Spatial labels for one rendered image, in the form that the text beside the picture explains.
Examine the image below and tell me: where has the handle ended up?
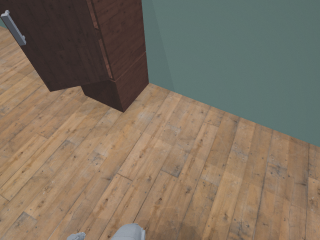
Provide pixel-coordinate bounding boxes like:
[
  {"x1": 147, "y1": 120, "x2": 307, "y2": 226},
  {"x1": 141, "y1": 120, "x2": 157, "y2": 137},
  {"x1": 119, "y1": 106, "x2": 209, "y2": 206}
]
[{"x1": 0, "y1": 10, "x2": 26, "y2": 46}]

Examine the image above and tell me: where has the left robot thigh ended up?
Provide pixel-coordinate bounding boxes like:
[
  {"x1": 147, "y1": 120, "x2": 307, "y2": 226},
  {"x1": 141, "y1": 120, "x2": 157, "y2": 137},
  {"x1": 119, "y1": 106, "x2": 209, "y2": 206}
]
[{"x1": 111, "y1": 224, "x2": 146, "y2": 240}]

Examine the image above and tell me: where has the cupboard door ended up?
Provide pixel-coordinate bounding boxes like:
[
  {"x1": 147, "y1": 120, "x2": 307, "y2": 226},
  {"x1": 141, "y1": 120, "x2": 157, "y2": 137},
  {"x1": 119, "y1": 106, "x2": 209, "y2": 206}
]
[{"x1": 0, "y1": 0, "x2": 110, "y2": 92}]

